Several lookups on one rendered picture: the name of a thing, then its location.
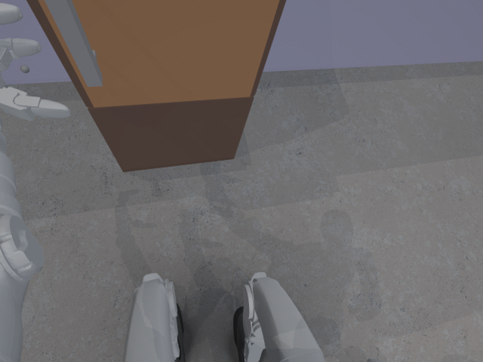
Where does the left robot thigh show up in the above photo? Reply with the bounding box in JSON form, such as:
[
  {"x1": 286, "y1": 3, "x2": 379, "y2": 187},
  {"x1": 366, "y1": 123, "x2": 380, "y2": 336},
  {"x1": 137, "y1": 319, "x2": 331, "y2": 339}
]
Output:
[{"x1": 122, "y1": 279, "x2": 177, "y2": 362}]

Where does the cupboard door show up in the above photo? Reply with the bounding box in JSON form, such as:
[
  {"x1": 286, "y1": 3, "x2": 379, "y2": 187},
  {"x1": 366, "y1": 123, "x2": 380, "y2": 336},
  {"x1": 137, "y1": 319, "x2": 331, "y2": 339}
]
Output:
[{"x1": 38, "y1": 0, "x2": 279, "y2": 108}]

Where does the robot right foot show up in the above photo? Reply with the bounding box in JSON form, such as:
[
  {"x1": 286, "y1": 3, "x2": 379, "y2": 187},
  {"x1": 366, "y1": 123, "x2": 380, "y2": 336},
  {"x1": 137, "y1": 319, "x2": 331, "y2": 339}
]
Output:
[{"x1": 233, "y1": 306, "x2": 260, "y2": 362}]

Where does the handle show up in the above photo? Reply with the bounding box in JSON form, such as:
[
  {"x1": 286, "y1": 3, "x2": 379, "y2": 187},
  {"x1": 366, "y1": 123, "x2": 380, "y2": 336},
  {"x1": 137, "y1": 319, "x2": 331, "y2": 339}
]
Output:
[{"x1": 45, "y1": 0, "x2": 103, "y2": 87}]

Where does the robot left upper arm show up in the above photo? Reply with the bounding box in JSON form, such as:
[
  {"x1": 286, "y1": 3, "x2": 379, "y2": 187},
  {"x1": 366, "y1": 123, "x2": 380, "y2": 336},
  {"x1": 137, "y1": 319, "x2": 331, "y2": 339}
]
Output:
[{"x1": 0, "y1": 213, "x2": 45, "y2": 362}]

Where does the robot left forearm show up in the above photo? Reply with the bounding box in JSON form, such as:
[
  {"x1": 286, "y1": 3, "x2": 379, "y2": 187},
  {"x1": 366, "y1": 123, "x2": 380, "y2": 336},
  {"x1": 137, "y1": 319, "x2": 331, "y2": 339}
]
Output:
[{"x1": 0, "y1": 118, "x2": 23, "y2": 220}]

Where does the left robot hand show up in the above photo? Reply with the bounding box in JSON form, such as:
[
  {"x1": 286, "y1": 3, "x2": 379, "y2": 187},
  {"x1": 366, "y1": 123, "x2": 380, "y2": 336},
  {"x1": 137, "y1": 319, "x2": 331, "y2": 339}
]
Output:
[{"x1": 0, "y1": 3, "x2": 71, "y2": 121}]

